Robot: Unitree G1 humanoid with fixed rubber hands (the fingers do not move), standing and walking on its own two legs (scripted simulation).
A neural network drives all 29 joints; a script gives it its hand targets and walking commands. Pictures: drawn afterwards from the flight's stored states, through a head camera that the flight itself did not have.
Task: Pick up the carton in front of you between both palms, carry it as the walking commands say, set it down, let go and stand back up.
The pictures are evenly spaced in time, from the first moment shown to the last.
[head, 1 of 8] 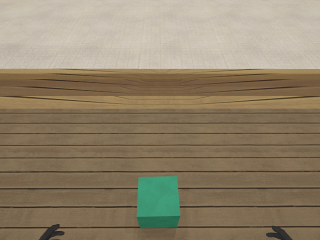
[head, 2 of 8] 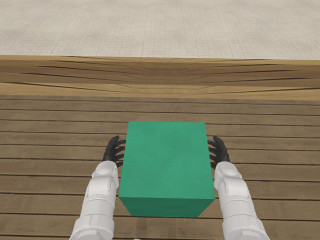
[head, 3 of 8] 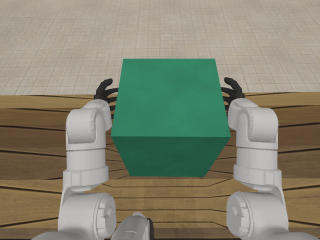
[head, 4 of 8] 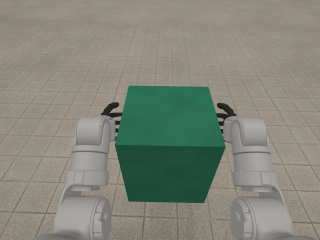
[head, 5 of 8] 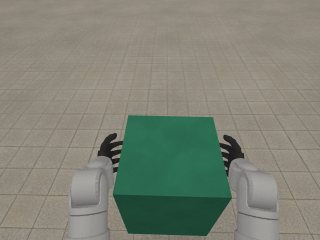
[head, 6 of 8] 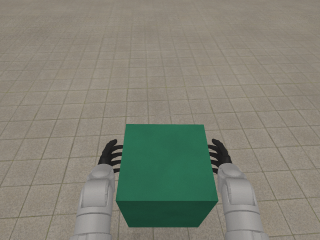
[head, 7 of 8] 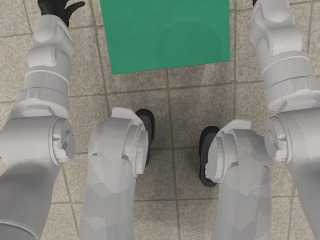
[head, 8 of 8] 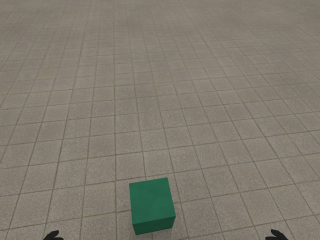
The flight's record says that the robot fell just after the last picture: no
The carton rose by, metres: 0.68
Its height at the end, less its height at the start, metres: -0.78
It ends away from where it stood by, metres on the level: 5.41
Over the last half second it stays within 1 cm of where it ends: yes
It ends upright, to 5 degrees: yes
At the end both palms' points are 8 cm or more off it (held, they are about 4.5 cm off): yes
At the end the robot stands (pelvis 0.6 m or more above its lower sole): yes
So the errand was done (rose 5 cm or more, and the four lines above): yes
